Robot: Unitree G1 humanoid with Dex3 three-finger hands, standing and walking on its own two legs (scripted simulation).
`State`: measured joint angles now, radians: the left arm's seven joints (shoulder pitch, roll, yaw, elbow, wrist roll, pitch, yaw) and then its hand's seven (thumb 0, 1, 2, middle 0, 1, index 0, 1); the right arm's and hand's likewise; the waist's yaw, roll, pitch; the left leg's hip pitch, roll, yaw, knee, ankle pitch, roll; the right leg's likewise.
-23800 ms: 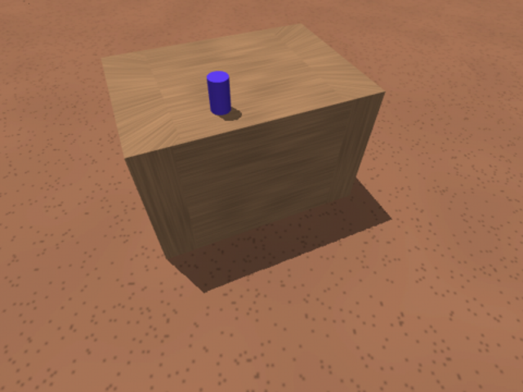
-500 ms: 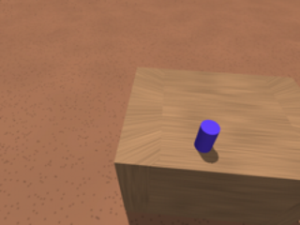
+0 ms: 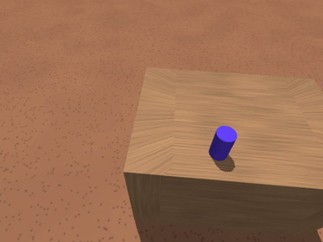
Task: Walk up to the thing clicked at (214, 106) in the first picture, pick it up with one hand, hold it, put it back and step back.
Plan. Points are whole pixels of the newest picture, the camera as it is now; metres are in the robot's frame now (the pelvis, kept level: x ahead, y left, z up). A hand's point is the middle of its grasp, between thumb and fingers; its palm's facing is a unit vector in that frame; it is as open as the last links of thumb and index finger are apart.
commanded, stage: home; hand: right
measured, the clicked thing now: (222, 143) +0.48 -0.21 -0.12
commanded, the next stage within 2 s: stand in 0.90 s
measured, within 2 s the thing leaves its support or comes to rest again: neither
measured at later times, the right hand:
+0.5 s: hand out of the picture +0.09 -0.25 -0.16, palm faces -0.04 +0.94 -0.35, open 17.5 cm
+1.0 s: hand out of the picture +0.08 -0.25 -0.16, palm faces -0.02 +0.94 -0.34, open 17.5 cm
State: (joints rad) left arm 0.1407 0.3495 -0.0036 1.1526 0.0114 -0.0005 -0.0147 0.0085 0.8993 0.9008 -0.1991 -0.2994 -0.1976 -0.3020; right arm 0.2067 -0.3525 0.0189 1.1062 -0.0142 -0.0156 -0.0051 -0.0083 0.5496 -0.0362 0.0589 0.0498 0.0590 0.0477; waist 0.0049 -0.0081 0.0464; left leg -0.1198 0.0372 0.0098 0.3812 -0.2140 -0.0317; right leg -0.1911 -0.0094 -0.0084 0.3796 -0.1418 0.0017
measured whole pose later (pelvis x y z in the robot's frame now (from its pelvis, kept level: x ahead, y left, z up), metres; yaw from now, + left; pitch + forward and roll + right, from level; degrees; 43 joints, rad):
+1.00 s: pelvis +0.02 +0.00 +0.00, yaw +0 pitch -3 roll +0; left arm 0.10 0.34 0.00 1.15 0.01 -0.01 -0.01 0.01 0.90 0.90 -0.20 -0.30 -0.20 -0.30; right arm 0.14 -0.35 0.01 1.13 -0.01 -0.01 0.00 -0.01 0.55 -0.04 0.06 0.05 0.06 0.05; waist 0.00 0.00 0.04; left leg -0.06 0.04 0.02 0.31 -0.21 -0.03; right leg -0.14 0.00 0.00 0.33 -0.14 0.00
